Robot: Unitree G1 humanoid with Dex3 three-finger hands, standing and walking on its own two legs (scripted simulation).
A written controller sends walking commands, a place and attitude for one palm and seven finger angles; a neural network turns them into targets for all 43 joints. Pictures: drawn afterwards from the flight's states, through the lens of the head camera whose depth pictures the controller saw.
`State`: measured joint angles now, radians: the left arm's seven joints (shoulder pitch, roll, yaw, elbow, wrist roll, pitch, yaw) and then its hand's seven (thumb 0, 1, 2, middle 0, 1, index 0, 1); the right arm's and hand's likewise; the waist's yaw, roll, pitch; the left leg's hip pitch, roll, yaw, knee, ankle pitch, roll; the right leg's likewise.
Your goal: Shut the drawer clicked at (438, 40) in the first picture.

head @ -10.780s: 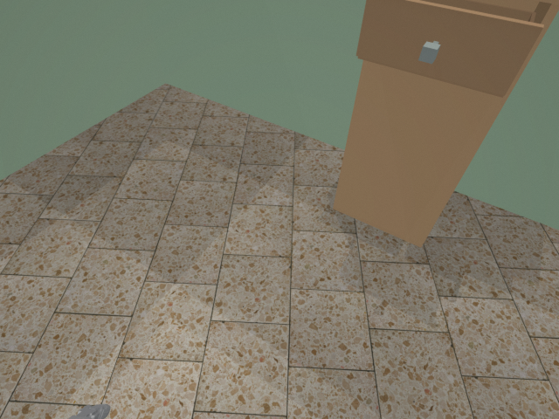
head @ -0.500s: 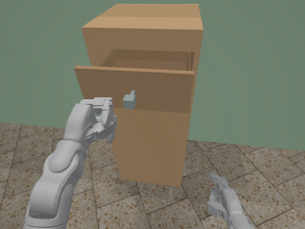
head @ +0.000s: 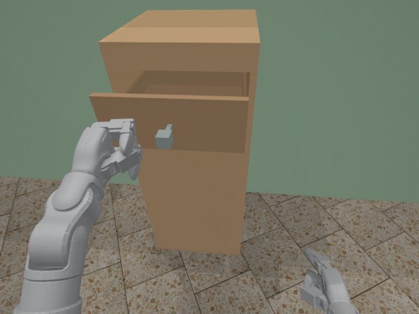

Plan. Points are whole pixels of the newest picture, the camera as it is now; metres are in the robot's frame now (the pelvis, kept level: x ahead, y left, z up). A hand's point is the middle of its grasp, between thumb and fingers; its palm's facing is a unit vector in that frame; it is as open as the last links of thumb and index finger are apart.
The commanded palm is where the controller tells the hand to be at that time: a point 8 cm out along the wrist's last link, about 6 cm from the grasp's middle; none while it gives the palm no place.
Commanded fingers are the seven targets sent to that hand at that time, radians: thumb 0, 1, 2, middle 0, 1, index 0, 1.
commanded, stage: bring the fist close to the handle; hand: left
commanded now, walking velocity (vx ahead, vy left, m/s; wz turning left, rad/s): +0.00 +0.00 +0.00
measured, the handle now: (166, 134) +0.48 +0.17 +0.13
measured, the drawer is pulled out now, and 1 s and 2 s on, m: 0.16 0.16 0.15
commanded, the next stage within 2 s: push the drawer shut in 1.46 s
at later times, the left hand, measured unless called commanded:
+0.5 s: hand (152, 159) +0.32 +0.15 +0.18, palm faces +0.01 -1.00 -0.02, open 3.2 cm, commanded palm +0.30 +0.19 +0.18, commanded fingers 0.00 0.90 0.90 -1.40 -1.60 -1.40 -1.60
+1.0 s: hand (167, 163) +0.36 +0.14 +0.14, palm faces +0.02 -1.00 -0.01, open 3.2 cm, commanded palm +0.34 +0.19 +0.13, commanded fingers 0.00 0.90 0.90 -1.40 -1.60 -1.40 -1.60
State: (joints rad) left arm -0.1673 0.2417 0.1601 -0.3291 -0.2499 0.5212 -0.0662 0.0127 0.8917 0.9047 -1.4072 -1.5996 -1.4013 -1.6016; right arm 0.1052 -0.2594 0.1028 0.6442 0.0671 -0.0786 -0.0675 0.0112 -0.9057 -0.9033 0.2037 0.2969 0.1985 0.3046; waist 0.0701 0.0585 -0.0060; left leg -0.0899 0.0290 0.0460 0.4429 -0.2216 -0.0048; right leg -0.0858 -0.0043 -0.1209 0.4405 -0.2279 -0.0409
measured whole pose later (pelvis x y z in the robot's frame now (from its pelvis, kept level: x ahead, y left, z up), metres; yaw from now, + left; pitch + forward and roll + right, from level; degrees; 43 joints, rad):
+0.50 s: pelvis +0.02 +0.01 +0.00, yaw -1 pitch -5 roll +0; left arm -0.15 0.18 0.10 -0.18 -0.20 0.38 -0.05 0.01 0.89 0.90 -1.41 -1.60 -1.40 -1.60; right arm 0.14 -0.22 0.10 0.62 0.05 -0.08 -0.06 0.01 -0.91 -0.90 0.21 0.30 0.20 0.30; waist 0.06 0.04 -0.01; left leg -0.11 0.01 0.06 0.44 -0.25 0.01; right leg -0.12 -0.02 -0.10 0.46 -0.25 -0.02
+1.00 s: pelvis +0.02 +0.01 +0.00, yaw -1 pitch -2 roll +0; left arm -0.24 0.16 0.09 0.15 -0.17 0.14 -0.02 0.01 0.90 0.90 -1.40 -1.60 -1.40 -1.60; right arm 0.20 -0.23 0.06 0.63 0.04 -0.07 -0.06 0.01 -0.91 -0.90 0.20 0.30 0.20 0.30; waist 0.02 0.03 -0.01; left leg -0.18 0.02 0.07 0.48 -0.27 0.00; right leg -0.19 -0.01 -0.09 0.50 -0.27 -0.03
